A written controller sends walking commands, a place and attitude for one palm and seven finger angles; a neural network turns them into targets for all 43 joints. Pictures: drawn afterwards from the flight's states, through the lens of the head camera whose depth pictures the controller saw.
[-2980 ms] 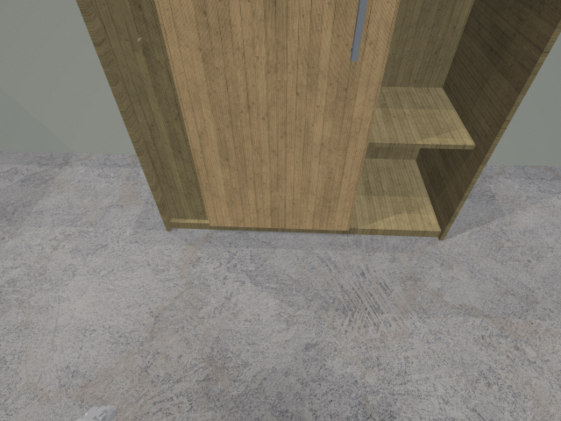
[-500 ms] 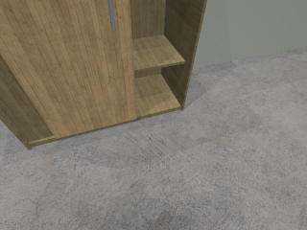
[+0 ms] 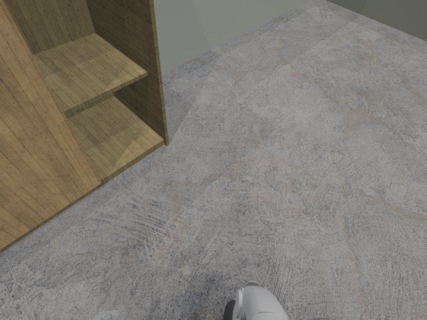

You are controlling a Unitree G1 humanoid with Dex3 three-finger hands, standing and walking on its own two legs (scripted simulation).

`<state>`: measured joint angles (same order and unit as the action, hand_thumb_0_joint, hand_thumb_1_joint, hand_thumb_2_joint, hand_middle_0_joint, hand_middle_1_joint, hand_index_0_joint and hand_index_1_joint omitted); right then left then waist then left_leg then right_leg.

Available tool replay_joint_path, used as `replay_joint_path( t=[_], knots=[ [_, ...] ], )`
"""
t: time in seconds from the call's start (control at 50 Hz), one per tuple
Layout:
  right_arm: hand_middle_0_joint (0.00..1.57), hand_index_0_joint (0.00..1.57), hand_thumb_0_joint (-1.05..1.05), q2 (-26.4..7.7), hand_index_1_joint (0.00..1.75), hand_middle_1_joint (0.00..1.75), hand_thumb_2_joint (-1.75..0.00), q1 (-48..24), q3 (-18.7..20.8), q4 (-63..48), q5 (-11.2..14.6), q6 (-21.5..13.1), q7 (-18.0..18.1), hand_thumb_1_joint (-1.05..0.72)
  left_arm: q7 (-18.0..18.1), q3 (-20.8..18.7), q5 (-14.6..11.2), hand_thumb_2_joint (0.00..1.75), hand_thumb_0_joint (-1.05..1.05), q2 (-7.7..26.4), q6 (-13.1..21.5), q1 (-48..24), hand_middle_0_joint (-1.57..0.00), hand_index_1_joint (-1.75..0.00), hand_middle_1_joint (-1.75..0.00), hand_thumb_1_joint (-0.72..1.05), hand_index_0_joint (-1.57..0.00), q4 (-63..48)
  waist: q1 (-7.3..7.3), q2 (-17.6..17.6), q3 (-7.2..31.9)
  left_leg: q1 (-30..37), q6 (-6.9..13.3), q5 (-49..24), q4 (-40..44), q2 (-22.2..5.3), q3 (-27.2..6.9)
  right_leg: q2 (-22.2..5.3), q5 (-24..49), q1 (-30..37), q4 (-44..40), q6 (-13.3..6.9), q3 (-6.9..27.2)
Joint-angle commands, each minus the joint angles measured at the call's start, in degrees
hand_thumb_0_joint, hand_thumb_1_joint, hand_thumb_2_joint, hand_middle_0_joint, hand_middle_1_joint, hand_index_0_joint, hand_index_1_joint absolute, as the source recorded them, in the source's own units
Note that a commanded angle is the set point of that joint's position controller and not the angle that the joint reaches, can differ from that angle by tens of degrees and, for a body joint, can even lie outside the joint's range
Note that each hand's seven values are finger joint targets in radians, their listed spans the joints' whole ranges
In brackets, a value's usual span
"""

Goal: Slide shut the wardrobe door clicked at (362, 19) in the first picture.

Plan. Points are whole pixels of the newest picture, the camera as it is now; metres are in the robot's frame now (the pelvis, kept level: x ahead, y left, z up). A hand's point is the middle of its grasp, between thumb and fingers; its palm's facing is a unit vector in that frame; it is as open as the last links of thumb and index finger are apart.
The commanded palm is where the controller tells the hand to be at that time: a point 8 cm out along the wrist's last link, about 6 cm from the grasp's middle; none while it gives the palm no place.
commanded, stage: walk to a spot facing it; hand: left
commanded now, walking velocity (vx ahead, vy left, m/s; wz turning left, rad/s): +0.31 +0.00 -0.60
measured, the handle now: out of the picture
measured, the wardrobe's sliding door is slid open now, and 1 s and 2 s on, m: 0.42 0.42 0.42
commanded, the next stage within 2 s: turn to face it in 0.36 s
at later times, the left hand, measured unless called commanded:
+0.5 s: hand (137, 249) +0.28 +0.17 -0.15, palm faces -0.14 -0.96 -0.26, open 7.4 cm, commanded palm none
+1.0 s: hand (144, 193) +0.44 +0.19 -0.16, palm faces -0.06 -0.98 -0.17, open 7.4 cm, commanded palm none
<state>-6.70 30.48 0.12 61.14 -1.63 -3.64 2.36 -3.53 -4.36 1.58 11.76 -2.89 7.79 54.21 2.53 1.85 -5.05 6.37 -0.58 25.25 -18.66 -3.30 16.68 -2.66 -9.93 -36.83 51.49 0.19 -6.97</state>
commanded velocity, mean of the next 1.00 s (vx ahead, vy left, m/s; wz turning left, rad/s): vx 0.12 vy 0.00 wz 0.11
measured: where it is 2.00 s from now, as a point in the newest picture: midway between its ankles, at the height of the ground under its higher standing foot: (209, 282)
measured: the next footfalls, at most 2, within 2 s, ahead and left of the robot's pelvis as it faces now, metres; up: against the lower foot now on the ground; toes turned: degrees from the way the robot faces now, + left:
right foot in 0.10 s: +0.19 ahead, -0.09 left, +0.00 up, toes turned -12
left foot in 0.62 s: +0.43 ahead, +0.06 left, +0.00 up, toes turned -9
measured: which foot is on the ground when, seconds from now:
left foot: down 0.00-0.10, up 0.12-0.60, down 0.62-1.00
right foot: up 0.00-0.08, down 0.10-0.64, up 0.66-1.00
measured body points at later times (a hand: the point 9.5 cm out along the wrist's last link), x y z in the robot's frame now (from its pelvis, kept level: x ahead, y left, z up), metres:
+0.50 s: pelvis +0.22 -0.02 +0.01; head +0.25 -0.04 +0.46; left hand +0.29 +0.22 -0.13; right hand +0.32 -0.28 -0.12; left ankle +0.35 +0.12 -0.67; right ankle +0.15 -0.08 -0.73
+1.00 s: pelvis +0.34 +0.01 +0.01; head +0.36 +0.04 +0.46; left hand +0.44 +0.24 -0.15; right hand +0.32 -0.24 -0.12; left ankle +0.39 +0.07 -0.73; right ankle +0.31 -0.17 -0.66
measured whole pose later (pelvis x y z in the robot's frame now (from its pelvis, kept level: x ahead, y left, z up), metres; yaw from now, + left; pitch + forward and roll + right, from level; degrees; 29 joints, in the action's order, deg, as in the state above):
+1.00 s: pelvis +0.34 +0.01 +0.01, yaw -7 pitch +0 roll -2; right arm -10.8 17.0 3.1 56.9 -1.1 1.5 0.7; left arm 1.1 -4.8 1.0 11.3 -2.2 10.7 55.8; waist 1.3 2.0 -1.5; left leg -16.4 5.2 8.3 -24.3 3.5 -0.9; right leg -3.8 -18.5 -27.3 57.6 5.3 0.9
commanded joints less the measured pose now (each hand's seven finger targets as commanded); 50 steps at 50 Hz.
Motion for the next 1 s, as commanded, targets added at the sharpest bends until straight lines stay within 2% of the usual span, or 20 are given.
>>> replay_joint_path(
  t=[0.0, 0.04, 0.06, 0.08, 0.1, 0.12, 0.16, 0.22, 0.32, 0.46, 0.52, 0.56, 0.58, 0.6, 0.62, 0.64, 0.7, 0.76, 0.82, 0.98],
  knots=[
    [0.2, 0.2, 0.0, -12.61, 0.3, 0.3, -0.9, 2.82, 3.29, -1.37, 0.31, -1.01, 0.2, -0.9, 0.36, 0.3, 0.0, 0.9, 0.0, 2.42, 3.36, -2.74, -0.2, -0.3, -0.3, 0.9, -0.2, -5.4, -2.19, -10.73, 2.64, 2.1, 4.7, -74.71, -11.0, -15.13, -2.01, 5.56, -5.42, 8.18, -12.48, -4.32, -5.51],
    [0.2, 0.2, 0.0, -13.96, 0.3, 0.3, -0.9, -1.22, 3.65, -3.12, 1.01, -0.88, -0.2, -0.9, 0.88, -1.28, 0.37, 0.9, 0.0, 6.02, 4.57, 11.03, -0.2, -0.3, -0.3, 0.9, -0.2, -1.49, -9.33, -11.36, 9.89, -7.63, 1.99, -67.75, -29.66, -13.94, -0.05, 6.34, -0.62, 30.3, -19.51, -6.58, -4.71],
    [0.2, 0.2, 0.0, -11.61, 0.3, 0.3, -0.9, -1.21, 3.21, -4.35, 2.07, -0.77, -1.06, -0.9, 1.46, -2.51, 0.43, 0.9, 0.0, 11.56, 5.05, 17.69, -0.2, -0.3, -0.3, 0.9, -0.2, 0.3, -12.15, -2.58, 16.38, -25.0, -0.07, -39.24, -47.22, -10.79, 0.08, -4.58, 2.89, 49.84, -21.52, -11.37, 8.45],
    [0.2, 0.2, 0.0, -7.79, 0.3, 0.3, -0.9, -0.81, 2.82, -6.54, 2.54, -1.21, -0.87, -0.9, 2.41, -3.4, -0.67, 0.9, 0.0, 16.17, 5.32, 21.7, -0.2, -0.3, -0.3, 0.9, -0.2, 0.69, -11.14, 6.94, 24.11, -41.54, -3.14, 8.26, -68.31, -0.88, -4.87, -21.8, 13.13, 59.96, -25.53, -19.48, 40.84],
    [0.2, 0.2, 0.0, -9.78, 0.3, 0.3, -0.9, -7.07, 3.27, -8.56, 2.28, -1.07, -0.48, -0.9, 3.29, -3.73, -1.73, 0.9, 0.0, 16.67, 4.51, 19.56, -0.2, -0.3, -0.3, 0.9, -0.2, -0.04, -11.26, 0.54, 20.35, -45.35, -0.75, 6.2, -71.4, -2.53, -14.03, -22.51, 9.69, 54.9, -30.92, -20.75, 41.59],
    [0.2, 0.2, 0.0, -9.55, 0.3, 0.3, -0.9, -8.51, 3.69, -8.21, 1.46, -1.1, -1.06, -0.9, 3.5, -3.06, -1.68, 0.9, 0.0, 14.15, 4.55, 14.52, -0.2, -0.3, -0.3, 0.9, -0.2, -1.05, -9.1, -1.23, 12.08, -45.74, -0.4, -2.28, -68.12, -5.71, -15.76, -18.57, 6.36, 45.27, -32.94, -13.55, 32.04],
    [0.2, 0.2, 0.0, -8.18, 0.3, 0.3, -0.9, -8.88, 3.46, -7.68, 0.81, 0.43, -1.06, -0.9, 3.67, -1.6, -1.59, 0.9, 0.0, 9.93, 5.04, 7.25, -0.2, -0.3, -0.3, 0.9, -0.2, -2.26, -4.01, -4.68, 4.93, -40.43, -1.35, -6.8, -62.21, -8.18, -16.87, -15.36, 4.38, 27.22, -35.84, -8.8, 26.32],
    [0.2, 0.2, 0.0, -6.3, 0.3, 0.3, -0.9, -6.28, 3.51, -6.91, 0.15, 1.95, -1.28, -0.9, 3.94, -1.15, -0.34, 0.9, 0.0, 8.28, 6.34, 5.16, -0.2, -0.3, -0.3, 0.9, -0.2, -1.97, -0.37, -3.91, 3.37, -36.14, -2.25, -7.13, -53.95, -7.95, -15.56, -11.0, 9.39, 17.81, -36.69, -11.91, 18.36],
    [0.2, 0.2, 0.0, -6.89, 0.3, 0.3, -0.9, -13.62, 3.67, -10.11, 0.02, 2.07, -2.08, -0.9, 3.36, -1.11, -0.58, 0.9, 0.0, 7.32, 7.22, 9.16, -0.2, -0.3, -0.3, 0.9, -0.2, -0.66, -1.58, 4.09, 3.83, -42.13, -3.8, -13.88, -45.22, -6.69, -15.28, -6.28, 16.55, 21.94, -35.17, -10.96, 17.35],
    [0.2, 0.2, 0.0, -7.09, 0.3, 0.3, -0.9, -28.43, 2.89, -14.75, 0.29, 1.31, -2.63, -0.9, 4.56, -0.97, -0.36, 0.9, 0.0, 7.52, 7.06, 16.19, -0.2, -0.3, -0.3, 0.9, -0.2, 0.01, -5.83, 5.0, 5.7, -45.23, -3.46, -11.64, -31.7, -2.5, -13.09, -6.46, 38.41, 36.18, -28.44, -10.04, 20.28],
    [0.2, 0.2, 0.0, -6.33, 0.3, 0.3, -0.9, -27.47, 2.18, -13.56, 0.63, 0.9, -2.7, -0.9, 5.32, -0.37, -0.22, 0.9, 0.0, 7.16, 6.88, 16.09, -0.2, -0.3, -0.3, 0.9, -0.2, 0.44, -4.92, 5.47, 7.33, -36.59, -1.79, -12.12, -21.31, 0.38, -10.72, -6.11, 44.43, 38.25, -25.64, -8.21, 17.49],
    [0.2, 0.2, 0.0, -6.88, 0.3, 0.3, -0.9, -20.14, 2.13, -9.93, 0.61, 0.52, -2.05, -0.9, 5.79, 0.4, -0.92, 0.9, 0.0, 6.54, 7.03, 15.08, -0.2, -0.3, -0.3, 0.9, -0.2, 1.46, -1.49, 5.22, 9.92, -23.39, -0.64, -21.08, -11.04, 3.72, -9.25, -4.03, 48.36, 37.07, -19.11, -5.31, 14.36],
    [0.2, 0.2, 0.0, -8.82, 0.3, 0.3, -0.9, -13.96, 2.49, -7.77, 0.42, 0.32, -1.79, -0.9, 6.05, 0.73, -1.4, 0.9, 0.0, 6.24, 6.9, 15.39, -0.2, -0.3, -0.3, 0.9, -0.2, 1.99, 0.79, 3.5, 13.37, -11.3, 0.79, -34.14, -7.6, 0.91, -12.36, -3.0, 41.89, 32.12, -11.1, -3.08, 13.15],
    [0.2, 0.2, 0.0, -13.72, 0.3, 0.3, -0.9, -7.71, 3.31, -6.56, -0.01, 0.12, -1.58, -0.9, 6.19, 1.15, -2.03, 0.9, 0.0, 4.24, 6.87, 17.4, -0.2, -0.3, -0.3, 0.9, -0.2, 2.32, 2.07, -8.06, 19.32, 2.92, 5.63, -58.9, -11.19, -10.97, -24.39, 1.85, 16.34, 20.74, 0.88, -0.41, 8.97],
    [0.2, 0.2, 0.0, -15.85, 0.3, 0.3, -0.9, -5.89, 3.46, -5.54, 0.51, 0.62, -1.59, -0.9, 6.13, 2.04, -2.43, 0.9, 0.0, 2.4, 6.97, 21.32, -0.2, -0.3, -0.3, 0.9, -0.2, 2.87, 0.44, -15.28, 21.91, 7.31, 13.33, -83.91, -10.8, -22.2, -33.82, 4.94, -25.01, 13.75, 14.33, 1.21, 7.1],
    [0.2, 0.2, 0.0, -14.5, 0.3, 0.3, -0.9, -9.4, 2.61, -6.04, 1.18, 1.4, -1.23, -0.9, 6.76, 1.7, -1.75, 0.9, 0.0, 3.98, 6.14, 20.95, -0.2, -0.3, -0.3, 0.9, -0.2, 3.36, -1.09, -11.02, 17.39, 0.93, 14.97, -81.11, -7.96, -21.82, -32.72, 2.49, -25.63, 13.72, 15.92, 1.66, 10.96],
    [0.2, 0.2, 0.0, -11.47, 0.3, 0.3, -0.9, -16.23, 1.87, -7.07, 0.82, 1.72, -0.77, -0.9, 5.76, 0.85, -0.81, 0.9, 0.0, 4.43, 4.23, 12.12, -0.2, -0.3, -0.3, 0.9, -0.2, 2.72, -2.84, -9.39, 2.81, -17.73, 11.8, -55.09, -0.39, -14.27, -29.15, -1.19, -19.03, 12.02, 14.56, 3.25, 8.74],
    [0.2, 0.2, 0.0, -11.99, 0.3, 0.3, -0.9, -18.22, 2.67, -7.76, 1.02, 2.53, -1.04, -0.9, 5.15, 0.24, -0.79, 0.9, 0.0, 2.97, 2.23, 13.52, -0.2, -0.3, -0.3, 0.9, -0.2, 2.81, -4.4, -8.91, 4.26, -22.66, 9.98, -33.59, 3.1, -10.08, -26.52, -1.08, -13.27, 13.77, 12.37, 3.68, 7.04],
    [0.2, 0.2, 0.0, -12.1, 0.3, 0.3, -0.9, -16.66, 3.99, -8.47, 0.78, 2.91, -1.23, -0.9, 4.97, -0.81, -0.2, 0.9, 0.0, 2.89, 1.55, 11.9, -0.2, -0.3, -0.3, 0.9, -0.2, 1.7, -3.9, -7.74, 5.35, -23.16, 8.88, -20.15, 5.56, -8.47, -29.02, -1.3, -8.48, 10.85, 12.03, 4.34, 7.18],
    [0.2, 0.2, 0.0, -14.5, 0.3, 0.3, -0.9, -12.7, 5.69, -8.24, 0.46, 3.78, -1.33, -0.9, 4.92, -1.29, -0.54, 0.9, 0.0, 3.99, 1.24, 2.55, -0.2, -0.3, -0.3, 0.9, -0.2, -3.03, -0.93, -10.11, 6.49, -18.12, 10.95, -14.36, 3.75, -8.24, -37.26, -0.72, -10.62, 6.29, 3.0, 5.05, 8.12]
  ],
)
